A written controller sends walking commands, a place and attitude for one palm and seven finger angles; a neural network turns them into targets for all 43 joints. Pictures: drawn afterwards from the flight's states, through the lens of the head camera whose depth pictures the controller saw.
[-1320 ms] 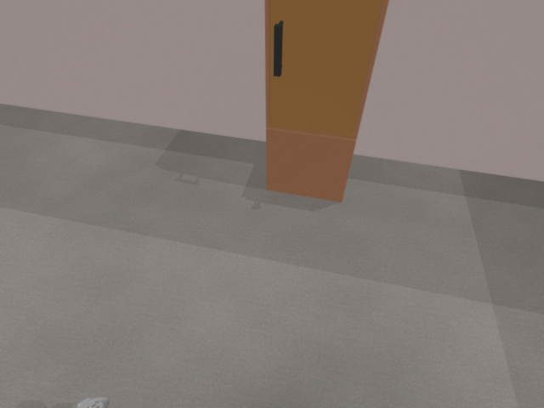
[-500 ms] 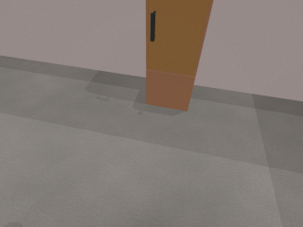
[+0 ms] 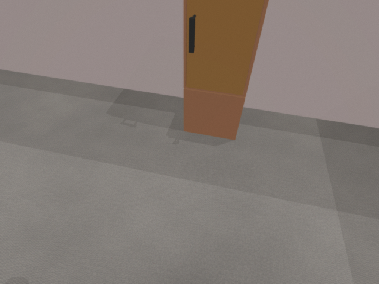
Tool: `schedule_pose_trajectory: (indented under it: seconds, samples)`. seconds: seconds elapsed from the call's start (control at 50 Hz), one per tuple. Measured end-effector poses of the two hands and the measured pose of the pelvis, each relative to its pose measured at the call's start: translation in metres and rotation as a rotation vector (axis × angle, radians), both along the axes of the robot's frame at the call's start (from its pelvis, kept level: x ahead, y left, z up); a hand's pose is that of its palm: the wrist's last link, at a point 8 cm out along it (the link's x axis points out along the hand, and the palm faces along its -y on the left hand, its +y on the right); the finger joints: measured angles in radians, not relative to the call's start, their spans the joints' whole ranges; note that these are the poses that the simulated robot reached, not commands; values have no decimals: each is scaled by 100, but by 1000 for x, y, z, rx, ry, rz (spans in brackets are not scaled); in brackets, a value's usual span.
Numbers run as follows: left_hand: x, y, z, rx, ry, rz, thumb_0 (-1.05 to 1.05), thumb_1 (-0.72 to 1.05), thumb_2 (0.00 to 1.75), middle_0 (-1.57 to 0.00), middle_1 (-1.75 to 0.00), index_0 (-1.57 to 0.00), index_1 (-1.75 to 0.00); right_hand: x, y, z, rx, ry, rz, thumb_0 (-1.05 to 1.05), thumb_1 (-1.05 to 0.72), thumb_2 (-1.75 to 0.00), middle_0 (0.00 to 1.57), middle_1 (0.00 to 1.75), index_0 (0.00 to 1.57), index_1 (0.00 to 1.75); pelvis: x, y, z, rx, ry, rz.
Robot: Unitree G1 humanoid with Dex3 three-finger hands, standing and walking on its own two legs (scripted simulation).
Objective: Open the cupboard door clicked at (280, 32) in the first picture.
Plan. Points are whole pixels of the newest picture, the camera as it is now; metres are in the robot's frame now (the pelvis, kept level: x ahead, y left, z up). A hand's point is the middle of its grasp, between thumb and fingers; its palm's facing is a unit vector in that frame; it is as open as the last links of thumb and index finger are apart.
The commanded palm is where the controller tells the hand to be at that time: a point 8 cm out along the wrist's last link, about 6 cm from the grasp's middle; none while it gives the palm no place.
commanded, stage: look at it before walking up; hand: left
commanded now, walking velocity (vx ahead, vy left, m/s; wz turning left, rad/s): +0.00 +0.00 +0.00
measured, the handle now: (193, 33) +1.26 +0.07 -0.01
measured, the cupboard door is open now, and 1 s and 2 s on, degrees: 0 0 0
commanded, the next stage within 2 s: walk to a spot facing it in 0.12 s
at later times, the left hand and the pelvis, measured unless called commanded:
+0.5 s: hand out of the picture +0.03 +0.21 -0.19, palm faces +0.05 -0.98 -0.20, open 7.4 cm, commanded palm none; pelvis +0.05 +0.01 -0.01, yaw +2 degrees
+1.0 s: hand (144, 212) +0.36 +0.16 -0.19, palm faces +0.01 -0.98 -0.20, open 7.4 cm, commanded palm none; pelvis +0.24 -0.02 -0.03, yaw +1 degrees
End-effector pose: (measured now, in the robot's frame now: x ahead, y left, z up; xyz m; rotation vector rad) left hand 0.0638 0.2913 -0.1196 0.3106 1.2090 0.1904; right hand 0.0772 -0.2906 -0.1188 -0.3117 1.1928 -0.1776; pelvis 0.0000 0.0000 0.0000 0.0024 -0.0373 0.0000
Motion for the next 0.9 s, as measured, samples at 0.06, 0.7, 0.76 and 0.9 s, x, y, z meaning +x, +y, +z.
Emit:
schedule_pose_trajectory:
  seconds: [0.06,0.7,0.76,0.9]
  samples:
    - [-1,0,0,1,6,1,1,90,90,-20,-30,-20,-30,1,-1,0,-1,4,1,0,-91,-90,20,30,21,30,1,0,0,0,1,0]
    - [28,-44,-39,-208,214,72,1,90,90,-20,-30,-20,-29,-72,113,-15,151,335,-209,0,-91,-90,20,29,21,30,107,25,-5,-12,38,-6]
    - [81,-44,-36,-187,158,47,2,92,90,-20,-30,-20,-30,-82,123,-10,177,427,-253,0,-91,-90,20,30,21,30,129,20,-5,-10,40,-12]
    - [228,-63,-38,-145,-19,-43,2,93,90,-20,-30,-19,-29,-58,114,-20,219,557,-322,0,-91,-90,20,30,21,30,196,-6,-23,-10,31,-24]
